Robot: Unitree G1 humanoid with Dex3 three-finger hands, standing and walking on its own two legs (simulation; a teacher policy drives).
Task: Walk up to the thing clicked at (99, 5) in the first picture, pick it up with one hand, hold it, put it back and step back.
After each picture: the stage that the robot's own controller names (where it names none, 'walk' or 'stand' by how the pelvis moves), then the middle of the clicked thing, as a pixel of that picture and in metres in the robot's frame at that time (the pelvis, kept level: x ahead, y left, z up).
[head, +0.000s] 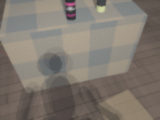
stand; out of the picture +1.13 -0.11 +0.02
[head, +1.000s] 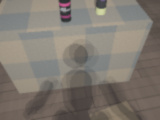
walk; out of the picture +1.01 -0.08 +0.05
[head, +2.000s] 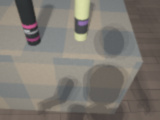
walk; (81, 17) +0.71 +0.09 +0.05
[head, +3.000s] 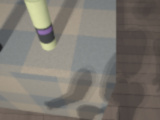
stand; (43, 24) +0.56 +0.22 +0.05
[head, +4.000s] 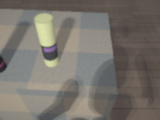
stand; (48, 42) +0.55 +0.19 +0.03
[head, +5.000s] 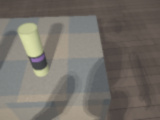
stand; (35, 52) +0.51 +0.22 +0.02
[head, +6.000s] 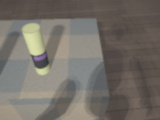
stand; (38, 51) +0.54 +0.22 +0.02
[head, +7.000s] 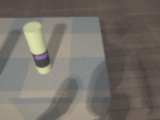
stand; (39, 50) +0.53 +0.22 +0.02
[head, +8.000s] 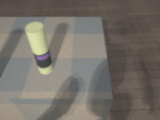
stand; (41, 50) +0.53 +0.21 +0.02
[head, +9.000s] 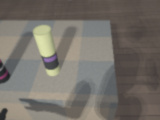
rise first; (48, 52) +0.53 +0.20 +0.02
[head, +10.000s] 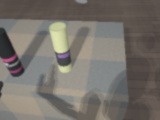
go down; (62, 49) +0.56 +0.16 +0.03
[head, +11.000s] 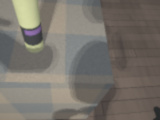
go down; (30, 23) +0.55 +0.15 +0.07
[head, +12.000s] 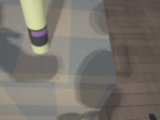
approach; (36, 25) +0.55 +0.16 +0.08
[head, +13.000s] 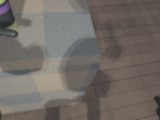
close in; out of the picture +0.57 +0.18 +0.12
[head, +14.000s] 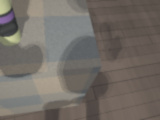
lift; out of the picture +0.54 +0.18 +0.11
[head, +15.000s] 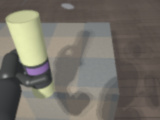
lift; (35, 60) +0.32 +0.15 +0.21
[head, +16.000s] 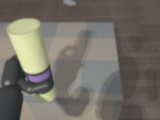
hold; (37, 66) +0.31 +0.15 +0.19
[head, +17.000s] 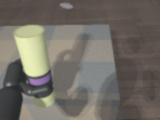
hold; (38, 70) +0.32 +0.15 +0.17
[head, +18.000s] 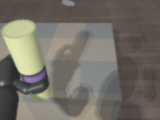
hold; (32, 67) +0.31 +0.16 +0.19
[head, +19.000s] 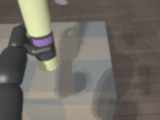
crouch; (41, 33) +0.42 +0.13 +0.22
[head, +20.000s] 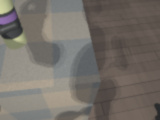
lower; (2, 10) +0.52 +0.17 +0.18
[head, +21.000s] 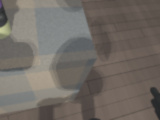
lower; out of the picture +0.56 +0.17 +0.13
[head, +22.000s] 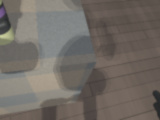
lower; out of the picture +0.55 +0.17 +0.12
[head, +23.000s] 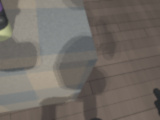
lower; out of the picture +0.56 +0.18 +0.12
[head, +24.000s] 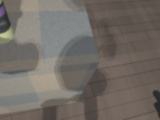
lower; out of the picture +0.55 +0.18 +0.12
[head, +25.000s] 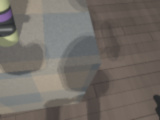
open; out of the picture +0.55 +0.17 +0.11
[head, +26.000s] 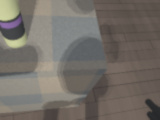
sink last; (6, 13) +0.52 +0.18 +0.11
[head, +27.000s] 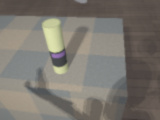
sink last; (56, 48) +0.52 +0.17 +0.07
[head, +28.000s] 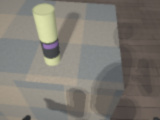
stand; (48, 38) +0.52 +0.16 +0.08
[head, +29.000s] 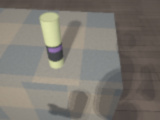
stand; (53, 43) +0.54 +0.16 +0.06
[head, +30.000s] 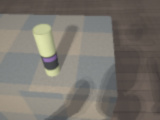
stand; (48, 52) +0.51 +0.19 +0.02
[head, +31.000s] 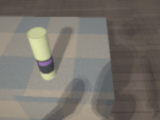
stand; (43, 56) +0.50 +0.20 +0.02
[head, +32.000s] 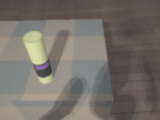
stand; (40, 60) +0.48 +0.21 +0.02
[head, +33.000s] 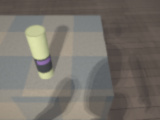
stand; (41, 55) +0.49 +0.20 +0.02
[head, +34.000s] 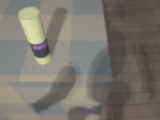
walk; (37, 39) +0.52 +0.21 +0.03
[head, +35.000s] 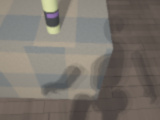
walk; (50, 9) +0.71 +0.19 +0.03
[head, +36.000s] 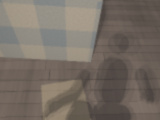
walk; out of the picture +1.08 +0.25 +0.04
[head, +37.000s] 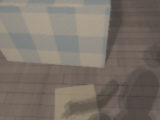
stand; out of the picture +1.13 +0.15 +0.04
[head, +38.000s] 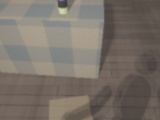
stand; out of the picture +1.10 +0.18 +0.01
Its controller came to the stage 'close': yes
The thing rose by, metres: 0.21
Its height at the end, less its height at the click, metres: +0.00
